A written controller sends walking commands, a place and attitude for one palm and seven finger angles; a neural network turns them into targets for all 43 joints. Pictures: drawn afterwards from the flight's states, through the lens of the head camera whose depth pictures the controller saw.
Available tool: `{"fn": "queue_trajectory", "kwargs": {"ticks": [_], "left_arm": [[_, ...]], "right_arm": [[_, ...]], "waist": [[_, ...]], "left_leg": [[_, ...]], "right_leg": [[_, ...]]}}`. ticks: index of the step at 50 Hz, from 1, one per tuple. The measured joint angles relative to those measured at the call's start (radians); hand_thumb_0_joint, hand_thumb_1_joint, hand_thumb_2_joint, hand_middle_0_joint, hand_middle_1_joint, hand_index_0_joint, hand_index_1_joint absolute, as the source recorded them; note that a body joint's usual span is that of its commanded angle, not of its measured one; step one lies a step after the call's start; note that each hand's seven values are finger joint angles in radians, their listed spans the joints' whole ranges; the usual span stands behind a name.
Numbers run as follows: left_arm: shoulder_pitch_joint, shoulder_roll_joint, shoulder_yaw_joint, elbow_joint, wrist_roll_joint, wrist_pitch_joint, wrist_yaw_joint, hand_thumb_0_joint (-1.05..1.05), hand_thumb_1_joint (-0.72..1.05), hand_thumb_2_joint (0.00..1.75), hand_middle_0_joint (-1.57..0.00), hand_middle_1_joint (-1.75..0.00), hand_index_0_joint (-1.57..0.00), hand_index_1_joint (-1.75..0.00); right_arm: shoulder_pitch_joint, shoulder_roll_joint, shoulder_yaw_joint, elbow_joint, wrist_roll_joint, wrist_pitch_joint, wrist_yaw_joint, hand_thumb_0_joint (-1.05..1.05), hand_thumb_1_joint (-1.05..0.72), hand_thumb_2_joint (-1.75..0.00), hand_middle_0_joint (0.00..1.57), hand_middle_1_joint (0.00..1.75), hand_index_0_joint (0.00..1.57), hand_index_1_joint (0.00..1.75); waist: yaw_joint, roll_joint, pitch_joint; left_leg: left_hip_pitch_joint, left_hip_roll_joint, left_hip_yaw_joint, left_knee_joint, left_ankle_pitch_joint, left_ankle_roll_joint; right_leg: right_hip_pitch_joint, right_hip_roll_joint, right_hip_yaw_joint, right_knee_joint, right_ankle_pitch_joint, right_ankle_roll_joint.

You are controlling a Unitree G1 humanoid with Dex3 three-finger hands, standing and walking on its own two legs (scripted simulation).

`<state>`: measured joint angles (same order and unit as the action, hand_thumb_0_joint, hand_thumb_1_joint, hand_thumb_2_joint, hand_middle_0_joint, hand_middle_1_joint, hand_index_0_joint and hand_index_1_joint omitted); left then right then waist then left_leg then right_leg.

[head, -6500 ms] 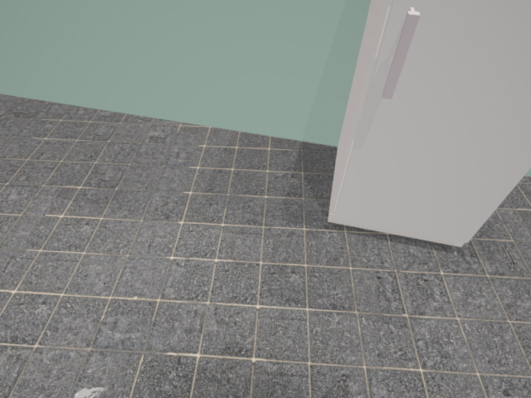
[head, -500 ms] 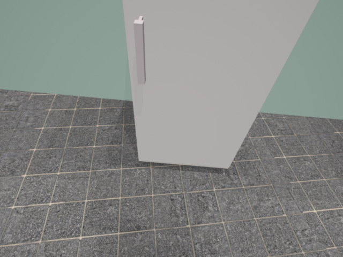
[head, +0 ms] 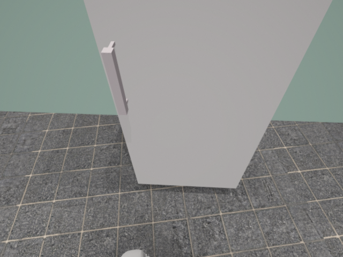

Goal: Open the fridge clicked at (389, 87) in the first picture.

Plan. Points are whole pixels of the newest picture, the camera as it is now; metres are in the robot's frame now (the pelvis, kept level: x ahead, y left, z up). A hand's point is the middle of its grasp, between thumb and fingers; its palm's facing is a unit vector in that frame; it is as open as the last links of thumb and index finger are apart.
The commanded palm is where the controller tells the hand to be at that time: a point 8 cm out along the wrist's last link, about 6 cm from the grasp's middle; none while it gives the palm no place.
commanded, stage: take the last steps up to it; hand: left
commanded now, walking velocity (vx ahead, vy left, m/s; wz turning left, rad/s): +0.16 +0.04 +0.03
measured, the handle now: (118, 80) +0.58 +0.19 +0.09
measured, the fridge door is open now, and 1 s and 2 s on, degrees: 0 0 0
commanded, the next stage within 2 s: come to a stop and stand still in 0.04 s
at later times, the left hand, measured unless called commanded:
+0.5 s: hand out of the picture +0.11 +0.22 -0.18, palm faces +0.04 -0.97 -0.23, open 7.4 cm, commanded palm none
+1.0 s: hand out of the picture +0.07 +0.19 -0.17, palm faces +0.06 -0.97 -0.25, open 7.4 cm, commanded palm none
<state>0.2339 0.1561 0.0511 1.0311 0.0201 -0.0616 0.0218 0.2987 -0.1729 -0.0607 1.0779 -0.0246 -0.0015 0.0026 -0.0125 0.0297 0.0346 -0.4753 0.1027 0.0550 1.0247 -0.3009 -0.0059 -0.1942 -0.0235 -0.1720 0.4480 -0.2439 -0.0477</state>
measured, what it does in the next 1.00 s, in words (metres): steps on the spot: left foot, then right foot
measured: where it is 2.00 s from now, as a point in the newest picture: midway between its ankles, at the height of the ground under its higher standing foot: outside the picture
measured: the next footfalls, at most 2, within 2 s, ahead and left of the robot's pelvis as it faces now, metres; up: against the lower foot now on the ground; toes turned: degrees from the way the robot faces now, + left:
left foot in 0.20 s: +0.19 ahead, +0.14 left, +0.00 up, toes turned +8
right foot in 0.62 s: +0.11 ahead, -0.13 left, +0.00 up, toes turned -3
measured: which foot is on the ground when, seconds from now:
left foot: up 0.00-0.18, down 0.20-0.64, up 0.66-1.00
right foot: down 0.00-0.22, up 0.24-0.60, down 0.62-1.00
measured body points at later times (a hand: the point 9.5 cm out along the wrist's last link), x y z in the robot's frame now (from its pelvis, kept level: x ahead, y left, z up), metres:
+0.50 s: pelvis +0.08 +0.03 +0.00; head +0.12 +0.04 +0.44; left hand +0.11 +0.27 -0.16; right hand +0.18 -0.20 -0.15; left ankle +0.15 +0.14 -0.74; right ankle +0.06 -0.11 -0.68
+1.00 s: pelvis +0.05 +0.00 +0.00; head +0.08 -0.02 +0.45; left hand +0.07 +0.24 -0.15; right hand +0.06 -0.25 -0.16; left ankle +0.03 +0.14 -0.72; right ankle +0.07 -0.13 -0.74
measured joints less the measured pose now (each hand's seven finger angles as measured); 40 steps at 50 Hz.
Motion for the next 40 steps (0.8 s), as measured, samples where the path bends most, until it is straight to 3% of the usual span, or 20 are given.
{"fn": "queue_trajectory", "kwargs": {"ticks": [4, 8, 10, 14, 19, 24, 27, 31, 35, 40], "left_arm": [[0.046, 0.0, -0.013, 0.037, 0.004, 0.005, -0.009, -0.01, 0.93, 0.9, -0.2, -0.3, -0.2, -0.3], [0.087, -0.006, -0.016, 0.063, 0.003, 0.013, -0.012, 0.0, 0.92, 0.9, -0.2, -0.3, -0.2, -0.3], [0.113, -0.009, -0.018, 0.073, -0.001, 0.021, -0.007, 0.0, 0.92, 0.9, -0.2, -0.3, -0.2, -0.3], [0.103, 0.0, -0.028, 0.099, -0.015, 0.058, 0.016, 0.0, 0.91, 0.9, -0.2, -0.3, -0.19, -0.3], [0.055, -0.001, -0.021, 0.067, -0.01, 0.098, 0.016, 0.01, 0.91, 0.9, -0.2, -0.3, -0.19, -0.3], [0.002, 0.028, 0.011, -0.006, -0.004, 0.119, 0.011, 0.0, 0.91, 0.9, -0.2, -0.3, -0.19, -0.3], [-0.022, 0.041, 0.019, -0.04, -0.002, 0.118, 0.009, 0.0, 0.91, 0.9, -0.2, -0.3, -0.19, -0.3], [-0.011, 0.048, 0.008, -0.065, 0.003, 0.085, 0.008, 0.0, 0.91, 0.9, -0.2, -0.3, -0.19, -0.3], [0.012, 0.014, -0.018, -0.041, 0.009, 0.08, 0.004, 0.0, 0.91, 0.9, -0.2, -0.3, -0.19, -0.3], [0.036, -0.013, -0.027, -0.021, 0.006, 0.084, 0.001, 0.01, 0.91, 0.9, -0.2, -0.3, -0.2, -0.3]], "right_arm": [[-0.069, -0.003, 0.002, -0.043, 0.003, -0.009, 0.01, 0.01, -0.91, -0.9, 0.19, 0.3, 0.19, 0.3], [-0.115, 0.003, 0.011, -0.062, 0.005, -0.021, 0.016, 0.0, -0.91, -0.9, 0.19, 0.3, 0.19, 0.3], [-0.127, 0.003, 0.021, -0.066, 0.003, -0.035, 0.013, 0.0, -0.91, -0.9, 0.19, 0.3, 0.19, 0.3], [-0.171, 0.042, 0.048, -0.051, 0.01, -0.037, -0.016, 0.0, -0.91, -0.9, 0.2, 0.3, 0.19, 0.3], [-0.217, 0.064, 0.036, -0.066, 0.018, -0.007, -0.039, -0.01, -0.92, -0.9, 0.2, 0.3, 0.2, 0.3], [-0.232, 0.041, 0.013, -0.084, 0.009, 0.018, -0.037, -0.02, -0.92, -0.9, 0.2, 0.3, 0.2, 0.3], [-0.215, 0.015, 0.0, -0.08, 0.002, 0.03, -0.029, -0.01, -0.92, -0.9, 0.2, 0.3, 0.2, 0.3], [-0.171, -0.014, -0.012, -0.071, 0.004, 0.046, -0.016, 0.0, -0.91, -0.9, 0.2, 0.3, 0.2, 0.3], [-0.118, -0.043, -0.017, -0.056, 0.009, 0.076, -0.001, 0.0, -0.91, -0.9, 0.2, 0.3, 0.19, 0.3], [-0.047, -0.054, -0.013, -0.044, 0.004, 0.068, 0.009, 0.0, -0.91, -0.9, 0.2, 0.3, 0.19, 0.3]], "waist": [[0.014, -0.008, -0.006], [0.041, -0.019, 0.001], [0.052, -0.02, 0.002], [0.071, -0.079, 0.027], [0.055, -0.057, 0.062], [0.041, -0.041, 0.075], [0.034, -0.026, 0.067], [0.029, -0.021, 0.027], [0.029, 0.011, -0.006], [0.025, 0.001, -0.031]], "left_leg": [[-0.009, 0.008, 0.019, -0.203, 0.044, -0.014], [0.052, -0.01, 0.04, -0.37, 0.075, -0.01], [0.118, -0.019, 0.05, -0.472, 0.162, 0.001], [0.158, -0.053, 0.095, -0.451, 0.078, 0.046], [0.194, -0.046, 0.106, -0.528, 0.116, 0.051], [0.179, -0.022, 0.106, -0.542, 0.143, 0.036], [0.164, -0.009, 0.094, -0.529, 0.149, 0.02], [0.123, -0.008, 0.085, -0.463, 0.126, -0.007], [0.083, -0.043, 0.002, -0.307, -0.078, -0.011], [0.076, -0.078, -0.026, -0.143, -0.038, -0.022]], "right_leg": [[0.058, 0.002, 0.004, -0.044, -0.015, 0.014], [0.104, -0.004, 0.004, -0.021, -0.072, 0.041], [0.109, -0.008, 0.007, 0.039, -0.126, 0.059], [0.032, -0.04, 0.087, 0.257, -0.282, 0.078], [-0.114, -0.025, 0.127, 0.457, -0.297, 0.083], [-0.23, -0.012, 0.151, 0.58, -0.252, 0.086], [-0.209, -0.021, 0.139, 0.491, -0.228, 0.078], [-0.079, -0.042, 0.127, 0.183, -0.105, 0.067], [-0.073, -0.03, 0.122, 0.168, -0.066, 0.043], [-0.041, -0.034, 0.129, 0.048, -0.001, 0.036]]}}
